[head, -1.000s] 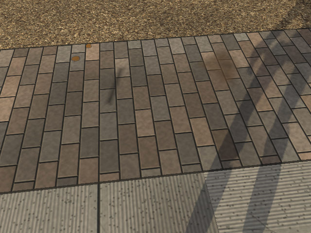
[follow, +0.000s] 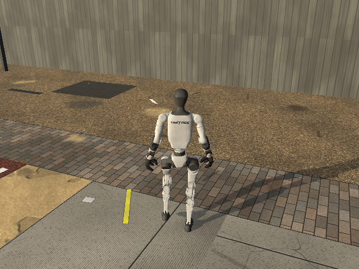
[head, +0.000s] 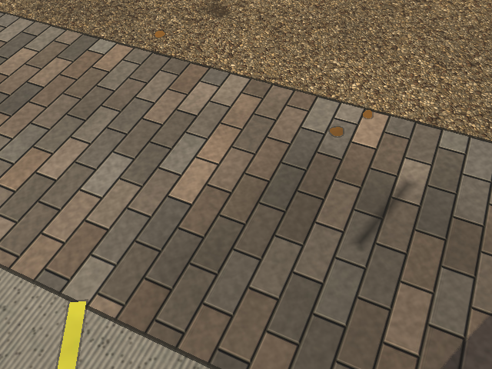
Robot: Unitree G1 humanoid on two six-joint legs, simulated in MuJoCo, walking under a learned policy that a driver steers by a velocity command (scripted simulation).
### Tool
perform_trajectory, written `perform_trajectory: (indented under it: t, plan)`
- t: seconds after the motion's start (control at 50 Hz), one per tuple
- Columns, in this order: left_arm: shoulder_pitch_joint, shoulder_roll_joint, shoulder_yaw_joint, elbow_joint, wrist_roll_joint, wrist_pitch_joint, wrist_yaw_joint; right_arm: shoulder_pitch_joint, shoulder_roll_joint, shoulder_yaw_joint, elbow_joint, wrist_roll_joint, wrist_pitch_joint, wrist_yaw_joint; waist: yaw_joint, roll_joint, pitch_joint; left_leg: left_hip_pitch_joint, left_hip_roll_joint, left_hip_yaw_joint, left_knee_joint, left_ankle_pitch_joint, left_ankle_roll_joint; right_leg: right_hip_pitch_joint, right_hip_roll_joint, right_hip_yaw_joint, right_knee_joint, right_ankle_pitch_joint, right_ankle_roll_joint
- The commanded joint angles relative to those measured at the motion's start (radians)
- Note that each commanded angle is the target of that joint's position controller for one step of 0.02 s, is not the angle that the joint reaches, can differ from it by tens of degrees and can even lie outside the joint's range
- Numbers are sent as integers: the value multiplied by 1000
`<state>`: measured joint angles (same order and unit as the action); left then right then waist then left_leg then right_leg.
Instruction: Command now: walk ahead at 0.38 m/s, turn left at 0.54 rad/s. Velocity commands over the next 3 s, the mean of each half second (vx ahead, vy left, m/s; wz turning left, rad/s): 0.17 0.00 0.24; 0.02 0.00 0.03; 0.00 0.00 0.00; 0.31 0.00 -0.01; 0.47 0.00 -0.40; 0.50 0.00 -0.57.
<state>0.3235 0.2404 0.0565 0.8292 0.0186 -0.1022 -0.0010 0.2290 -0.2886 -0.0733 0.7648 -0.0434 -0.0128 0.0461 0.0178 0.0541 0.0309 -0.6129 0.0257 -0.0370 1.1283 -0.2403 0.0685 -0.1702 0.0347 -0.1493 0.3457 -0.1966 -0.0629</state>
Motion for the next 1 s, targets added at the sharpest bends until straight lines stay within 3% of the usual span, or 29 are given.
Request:
perform_trajectory:
  t: [0.02,0.08,0.14,0.18,0.2,0.22,0.24,0.26,0.28,0.3,0.34,0.36,0.38,0.42,0.5,0.54,0.58,0.6,0.62,0.64,0.66,0.68,0.72,0.82,1.0]
  plan:
    - [10,70,6,-35,-2,-23,-2,1,7,10,-67,0,0,10,-37,-111,16,-70,28,-9,-68,87,-19,18,-284,132,-152,533,-116]
    - [13,79,0,-17,-6,-13,-2,-80,50,35,-84,10,-14,17,-25,-145,2,74,-9,67,-329,222,-19,-24,-215,2,-105,672,-81]
    - [68,113,3,12,-11,3,5,-148,42,42,-97,7,-17,16,8,-158,-15,153,-37,103,-471,230,-13,47,-234,9,-58,684,-73]
    - [83,131,6,30,-12,18,13,-128,19,38,-90,-2,-22,6,-2,-164,-26,192,-51,96,-535,166,12,111,-258,29,17,722,-67]
    - [87,137,7,39,-14,25,18,-82,5,33,-73,-9,-30,-1,-20,-160,-43,245,-65,89,-590,154,29,131,-257,33,90,735,-60]
    - [91,139,7,46,-18,35,20,8,-10,26,-35,-19,-43,-8,-61,-118,-83,358,-84,89,-693,229,46,123,-227,11,227,684,-40]
    - [131,125,3,40,-20,36,22,86,-66,14,-11,-35,-58,-16,-78,-47,-158,543,17,7,-691,527,68,17,-186,-15,389,460,-9]
    - [215,18,-26,4,-27,37,19,155,-131,2,-13,-38,-60,-29,-59,149,-322,860,340,-284,-543,1150,198,-235,-96,-30,684,-256,23]
    - [236,43,-26,31,-46,64,18,188,-93,7,1,39,-51,-42,-86,142,-476,880,413,-414,-590,1193,331,-268,-30,107,822,-491,39]
    - [172,80,-12,31,-29,82,16,142,-60,16,0,52,-38,-50,-71,42,-379,774,349,-336,-661,995,305,-298,-61,159,834,-445,46]
    - [64,50,-18,22,-5,90,14,10,0,39,5,40,-30,-63,-21,9,-141,536,256,-232,-773,756,220,-303,-93,167,728,-339,59]
    - [79,46,-18,32,6,101,14,-28,8,42,5,39,-27,-70,12,22,-104,436,215,-176,-808,701,184,-235,-99,163,671,-294,67]
    - [111,38,-18,56,11,114,15,-40,7,42,10,29,-27,-70,25,23,-108,380,189,-140,-821,678,166,-170,-80,144,654,-260,68]
    - [130,18,-20,75,4,129,17,-41,3,41,24,20,-34,-64,37,12,-130,342,169,-109,-839,588,159,-111,-65,139,589,-239,67]
    - [54,16,-21,76,3,148,31,-26,-5,36,65,13,-24,-58,8,65,-92,279,145,-126,-892,125,143,-73,-53,131,409,-197,57]
    - [46,16,-22,85,3,148,33,-23,-15,31,83,17,-10,-59,8,67,-66,235,143,-153,-907,-80,129,-33,-41,119,321,-156,45]
    - [73,5,-26,107,9,137,33,-25,-11,32,98,29,4,-64,26,26,-35,159,126,-163,-900,-237,80,65,-35,112,162,-79,19]
    - [80,19,-27,109,17,126,33,-5,5,35,111,30,8,-66,25,-12,-9,131,110,-164,-884,-267,37,84,-84,175,74,-69,4]
    - [68,61,-24,99,23,111,36,22,29,39,117,38,10,-66,1,-90,14,133,59,-119,-826,-221,-4,36,-188,308,-28,-166,-19]
    - [11,64,-26,106,3,102,34,29,43,37,128,51,13,-62,-39,-202,59,287,-27,-20,-765,-63,-24,-176,-232,379,-109,-291,-40]
    - [-40,38,-34,101,-1,91,32,31,43,40,147,38,12,-58,-55,-202,68,412,-21,-19,-735,36,-25,-261,-224,377,-154,-327,-23]
    - [-57,38,-34,106,-4,83,32,51,42,39,165,29,8,-57,-65,-193,60,468,-9,-27,-740,79,-24,-273,-199,346,-149,-303,-2]
    - [-33,36,-34,122,-9,74,36,72,15,33,196,26,-1,-56,-57,-146,29,491,19,-53,-754,106,-16,-212,-159,294,-119,-203,14]
    - [32,10,-35,168,-8,77,35,74,40,43,253,33,-8,-67,-24,-62,29,419,34,-69,-796,90,-17,-89,-135,252,-53,-79,-1]
    - [50,-12,-43,224,-9,79,39,98,56,52,328,34,-4,-80,-21,-51,28,443,44,-69,-792,138,-15,-57,-128,236,-34,-4,-2]
